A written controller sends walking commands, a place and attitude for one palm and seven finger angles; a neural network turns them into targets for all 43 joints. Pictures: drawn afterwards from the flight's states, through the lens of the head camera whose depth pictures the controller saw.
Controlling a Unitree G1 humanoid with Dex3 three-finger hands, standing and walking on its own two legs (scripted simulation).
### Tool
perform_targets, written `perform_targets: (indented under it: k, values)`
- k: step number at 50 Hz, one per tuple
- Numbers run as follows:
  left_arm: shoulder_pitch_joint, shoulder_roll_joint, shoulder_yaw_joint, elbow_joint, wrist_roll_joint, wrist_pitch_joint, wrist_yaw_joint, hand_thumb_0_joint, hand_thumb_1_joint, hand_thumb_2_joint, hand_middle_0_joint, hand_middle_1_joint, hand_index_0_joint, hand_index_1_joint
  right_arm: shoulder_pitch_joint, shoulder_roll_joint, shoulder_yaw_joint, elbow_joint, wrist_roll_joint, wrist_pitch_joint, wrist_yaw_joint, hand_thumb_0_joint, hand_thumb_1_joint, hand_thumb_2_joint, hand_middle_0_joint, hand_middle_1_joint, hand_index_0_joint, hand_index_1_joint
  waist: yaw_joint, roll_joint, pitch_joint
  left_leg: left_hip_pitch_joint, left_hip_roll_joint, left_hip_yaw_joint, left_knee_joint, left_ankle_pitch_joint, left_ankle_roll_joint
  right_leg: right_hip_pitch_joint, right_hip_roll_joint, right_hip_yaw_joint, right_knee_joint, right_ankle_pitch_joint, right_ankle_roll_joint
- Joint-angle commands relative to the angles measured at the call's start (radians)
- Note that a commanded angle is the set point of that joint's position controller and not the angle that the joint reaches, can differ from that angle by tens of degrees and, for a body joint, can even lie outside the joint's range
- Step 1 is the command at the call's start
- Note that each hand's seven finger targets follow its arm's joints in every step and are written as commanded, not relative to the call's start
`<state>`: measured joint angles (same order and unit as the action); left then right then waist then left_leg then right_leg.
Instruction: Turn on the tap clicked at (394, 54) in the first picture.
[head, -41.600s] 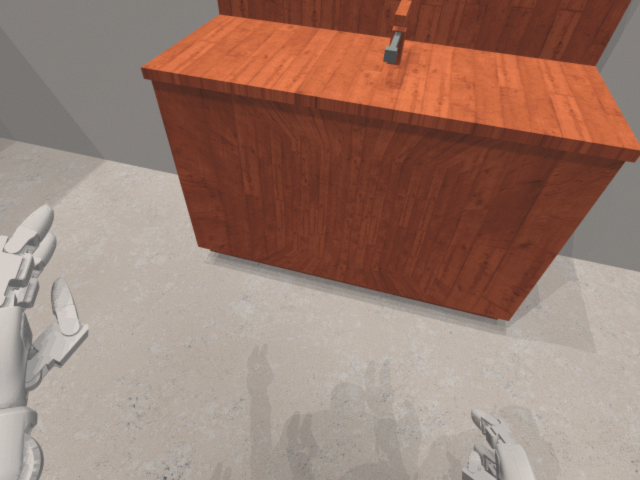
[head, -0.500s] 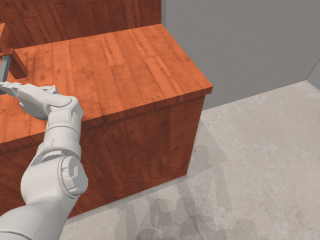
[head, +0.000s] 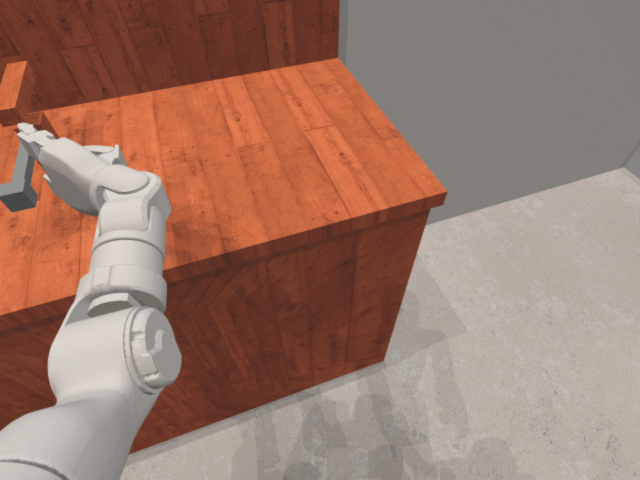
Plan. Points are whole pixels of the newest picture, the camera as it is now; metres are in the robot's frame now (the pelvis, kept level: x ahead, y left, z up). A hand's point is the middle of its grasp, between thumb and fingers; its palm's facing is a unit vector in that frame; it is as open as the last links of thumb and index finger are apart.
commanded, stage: lift the hand up off the lever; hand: left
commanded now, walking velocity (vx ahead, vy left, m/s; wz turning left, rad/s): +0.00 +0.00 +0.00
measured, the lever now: (18, 195) +0.45 +0.37 +0.13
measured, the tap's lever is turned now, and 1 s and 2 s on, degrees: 0 0 0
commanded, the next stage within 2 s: draw the hand back beside the body in 0.52 s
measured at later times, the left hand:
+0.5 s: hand (92, 150) +0.45 +0.25 +0.20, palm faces +0.80 -0.59 -0.06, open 7.8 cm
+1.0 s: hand (71, 230) +0.35 +0.25 +0.17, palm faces +0.43 -0.88 -0.21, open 7.7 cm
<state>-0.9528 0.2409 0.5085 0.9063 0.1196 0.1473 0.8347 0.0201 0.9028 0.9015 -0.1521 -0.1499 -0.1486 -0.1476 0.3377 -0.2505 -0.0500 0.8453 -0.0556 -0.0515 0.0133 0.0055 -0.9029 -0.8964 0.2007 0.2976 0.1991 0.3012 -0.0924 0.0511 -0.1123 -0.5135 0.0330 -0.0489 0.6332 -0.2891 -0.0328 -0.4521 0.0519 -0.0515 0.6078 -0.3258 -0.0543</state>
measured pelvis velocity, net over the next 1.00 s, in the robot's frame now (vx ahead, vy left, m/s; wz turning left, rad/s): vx -0.01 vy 0.00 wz -0.05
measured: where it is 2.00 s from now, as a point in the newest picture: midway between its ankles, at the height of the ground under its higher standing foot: outside the picture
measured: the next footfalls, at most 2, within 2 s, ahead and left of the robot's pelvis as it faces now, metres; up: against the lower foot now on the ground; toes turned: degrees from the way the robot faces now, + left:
none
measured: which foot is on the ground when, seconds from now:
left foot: down 0.00-1.00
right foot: down 0.00-1.00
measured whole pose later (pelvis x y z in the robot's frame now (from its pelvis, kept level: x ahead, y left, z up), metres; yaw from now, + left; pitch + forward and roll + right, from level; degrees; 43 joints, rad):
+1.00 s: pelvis -0.01 +0.00 +0.02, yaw -3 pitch -4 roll +0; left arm -0.29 0.38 0.32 0.38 -0.08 0.07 0.17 0.02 0.90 0.90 -0.17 -0.18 -0.17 -0.18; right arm 0.31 -0.27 -0.02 0.71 0.05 -0.01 -0.08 0.01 -0.90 -0.90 0.20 0.30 0.20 0.30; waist -0.03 0.06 -0.01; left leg -0.17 0.05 0.01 0.45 -0.22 -0.03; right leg -0.14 0.07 0.01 0.45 -0.25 -0.06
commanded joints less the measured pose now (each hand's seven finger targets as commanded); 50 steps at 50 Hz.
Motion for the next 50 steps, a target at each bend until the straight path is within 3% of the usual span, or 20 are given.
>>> perform_targets:
  k: [1,5,8,12,17,25,28,30,31,32,33,35,38,40,41,42,44,45,47,50]
  values:
    - [-0.601,0.216,-0.112,-0.417,0.038,-0.08,-0.018,0.0,0.9,0.9,-0.15,-0.15,-0.15,-0.15,-0.01,-0.111,-0.04,-0.094,0.002,-0.04,-0.019,0.0,-0.9,-0.9,0.2,0.3,0.2,0.3,0.0,0.079,-0.415,0.267,-0.022,0.063,-0.021,0.348,0.056,0.181,-0.028,0.014,-0.061,0.402,0.034]
    - [-0.457,0.21,-0.079,-0.394,-0.014,0.01,-0.056,0.0,0.9,0.9,-0.15,-0.15,-0.15,-0.15,-0.026,-0.12,-0.038,-0.105,0.006,-0.029,-0.032,0.0,-0.9,-0.9,0.2,0.3,0.2,0.3,0.039,0.073,-0.41,0.292,-0.022,0.064,-0.046,0.447,0.04,0.242,-0.025,-0.005,-0.061,0.458,0.026]
    - [-0.36,0.151,-0.097,-0.378,-0.049,0.075,-0.064,0.0,0.9,0.9,-0.15,-0.15,-0.15,-0.15,-0.044,-0.115,-0.028,-0.12,0.017,-0.026,-0.03,0.0,-0.9,-0.9,0.2,0.3,0.2,0.3,0.051,-0.009,-0.345,0.28,-0.014,0.068,-0.069,0.493,0.038,0.265,-0.023,-0.014,-0.078,0.481,0.03]
    - [-0.316,0.124,-0.103,-0.497,-0.064,0.1,-0.057,0.0,0.9,0.9,-0.15,-0.15,-0.15,-0.15,-0.074,-0.112,-0.028,-0.139,0.027,-0.029,-0.024,0.0,-0.9,-0.9,0.2,0.3,0.2,0.3,0.075,-0.035,-0.335,0.326,-0.002,0.069,-0.085,0.584,0.03,0.285,-0.024,-0.017,-0.084,0.512,0.032]
    - [-0.362,0.055,-0.171,-0.547,-0.047,0.133,-0.058,0.0,0.9,0.9,-0.15,-0.15,-0.15,-0.15,-0.127,-0.102,-0.025,-0.128,0.031,-0.029,-0.025,0.0,-0.9,-0.9,0.2,0.3,0.2,0.3,0.056,-0.054,-0.25,0.333,-0.001,0.064,-0.1,0.553,0.021,0.248,-0.027,-0.017,-0.103,0.468,0.029]
    - [-0.449,0.042,-0.2,-0.536,-0.031,0.149,-0.053,0.0,0.9,0.9,-0.15,-0.15,-0.15,-0.15,-0.181,-0.09,-0.016,-0.11,0.025,-0.031,-0.041,0.0,-0.9,-0.9,0.2,0.3,0.2,0.3,0.059,0.019,-0.272,0.342,-0.02,0.057,-0.111,0.422,0.011,0.222,-0.031,-0.008,-0.12,0.366,0.02]
    - [-0.518,0.007,-0.232,-0.471,-0.022,0.147,-0.035,0.0,0.9,0.9,-0.15,-0.15,-0.15,-0.15,-0.181,-0.085,-0.008,-0.098,0.02,-0.039,-0.042,0.0,-0.9,-0.9,0.2,0.3,0.2,0.3,0.035,-0.016,-0.266,0.313,-0.027,0.049,-0.109,0.361,0.016,0.193,-0.032,-0.009,-0.122,0.328,0.024]
    - [-0.5,0.071,-0.175,-0.419,-0.022,0.14,-0.026,0.0,0.9,0.9,-0.15,-0.15,-0.15,-0.15,-0.175,-0.095,-0.013,-0.091,0.016,-0.034,-0.047,0.0,-0.9,-0.9,0.2,0.3,0.2,0.3,0.045,-0.044,-0.281,0.299,-0.03,0.044,-0.109,0.332,0.022,0.202,-0.033,-0.005,-0.124,0.31,0.027]
    - [-0.508,0.059,-0.183,-0.414,-0.02,0.136,-0.022,0.0,0.9,0.9,-0.15,-0.15,-0.15,-0.15,-0.176,-0.09,-0.012,-0.098,0.017,-0.034,-0.046,0.0,-0.9,-0.9,0.2,0.3,0.2,0.3,0.047,-0.028,-0.3,0.293,-0.031,0.048,-0.11,0.333,0.021,0.208,-0.037,-0.003,-0.12,0.317,0.027]
    - [-0.424,0.028,-0.342,-0.513,0.008,0.121,-0.193,0.0,0.9,0.9,-0.151,-0.153,-0.151,-0.153,-0.146,-0.121,-0.019,-0.118,0.022,-0.006,-0.062,0.0,-0.9,-0.9,0.2,0.3,0.2,0.3,0.021,-0.08,-0.343,0.352,-0.036,0.064,-0.093,0.394,0.041,0.246,-0.034,0.017,-0.086,0.44,0.025]
    - [-0.368,0.103,-0.263,-0.518,-0.019,0.11,-0.271,0.0,0.9,0.9,-0.152,-0.156,-0.152,-0.156,-0.135,-0.118,-0.025,-0.145,0.04,0.003,-0.078,0.0,-0.9,-0.9,0.2,0.3,0.2,0.3,0.043,-0.089,-0.377,0.364,-0.035,0.074,-0.092,0.422,0.055,0.291,-0.036,0.022,-0.097,0.505,0.025]
    - [-0.26,0.192,-0.208,-0.523,-0.055,0.09,-0.374,0.0,0.9,0.9,-0.154,-0.162,-0.154,-0.162,-0.13,-0.117,-0.013,-0.169,0.052,0.023,-0.101,0.0,-0.9,-0.9,0.2,0.3,0.2,0.3,0.083,-0.087,-0.371,0.354,-0.039,0.074,-0.118,0.414,0.065,0.364,-0.041,0.036,-0.11,0.553,0.031]
    - [-0.01,0.245,-0.168,-0.581,-0.15,0.04,-0.564,0.0,0.9,0.9,-0.157,-0.171,-0.157,-0.171,-0.136,-0.106,0.008,-0.23,0.08,0.042,-0.12,0.0,-0.9,-0.9,0.2,0.3,0.2,0.3,0.119,-0.172,-0.283,0.318,-0.032,0.086,-0.157,0.374,0.074,0.439,-0.047,0.049,-0.142,0.624,0.047]
    - [0.125,0.305,-0.083,-0.598,-0.199,0.045,-0.595,0.0,0.9,0.9,-0.159,-0.177,-0.159,-0.177,-0.168,-0.097,0.02,-0.255,0.095,0.049,-0.131,0.0,-0.9,-0.9,0.2,0.3,0.2,0.3,0.164,-0.149,-0.213,0.299,-0.028,0.086,-0.183,0.304,0.072,0.451,-0.052,0.057,-0.171,0.551,0.054]
    - [0.141,0.295,-0.085,-0.656,-0.22,0.05,-0.589,0.0,0.9,0.9,-0.16,-0.18,-0.16,-0.18,-0.191,-0.087,0.028,-0.271,0.103,0.046,-0.132,0.0,-0.9,-0.9,0.2,0.3,0.2,0.3,0.166,-0.14,-0.167,0.298,-0.023,0.09,-0.195,0.271,0.071,0.434,-0.054,0.064,-0.192,0.498,0.059]
    - [0.26,0.497,-0.063,-0.595,-0.191,-0.025,-0.624,0.0,0.9,0.9,-0.161,-0.183,-0.161,-0.183,-0.175,-0.104,0.025,-0.267,0.099,0.039,-0.112,0.0,-0.9,-0.9,0.2,0.3,0.2,0.3,0.132,-0.111,-0.081,0.298,-0.014,0.101,-0.219,0.218,0.067,0.417,-0.083,0.077,-0.205,0.484,0.073]
    - [0.265,0.481,-0.08,-0.679,-0.198,-0.106,-0.659,0.0,0.9,0.9,-0.163,-0.189,-0.163,-0.189,-0.206,-0.1,0.024,-0.298,0.104,0.029,-0.102,0.0,-0.9,-0.9,0.2,0.3,0.2,0.3,0.136,-0.088,-0.039,0.281,-0.019,0.099,-0.226,0.168,0.068,0.404,-0.079,0.09,-0.226,0.391,0.067]
    - [0.218,0.502,-0.084,-0.767,-0.196,-0.139,-0.668,0.0,0.9,0.9,-0.164,-0.192,-0.164,-0.192,-0.227,-0.105,0.02,-0.305,0.109,0.018,-0.101,0.0,-0.9,-0.9,0.2,0.3,0.2,0.3,0.135,-0.009,-0.05,0.321,-0.024,0.107,-0.229,0.166,0.07,0.391,-0.076,0.095,-0.248,0.355,0.059]
    - [0.155,0.47,-0.133,-0.879,-0.188,-0.2,-0.676,0.0,0.9,0.9,-0.166,-0.198,-0.166,-0.198,-0.24,-0.102,0.021,-0.325,0.108,-0.015,-0.096,0.0,-0.9,-0.9,0.2,0.3,0.2,0.3,0.11,0.049,-0.056,0.359,-0.028,0.113,-0.234,0.155,0.069,0.356,-0.062,0.098,-0.276,0.294,0.052]
    - [0.094,0.341,-0.267,-0.939,-0.19,-0.254,-0.683,0.0,0.9,0.9,-0.169,-0.207,-0.169,-0.207,-0.254,-0.104,0.014,-0.316,0.114,-0.062,-0.095,0.0,-0.9,-0.9,0.2,0.3,0.2,0.3,0.069,0.042,-0.028,0.416,-0.032,0.115,-0.241,0.091,0.073,0.265,-0.043,0.096,-0.324,0.165,0.05]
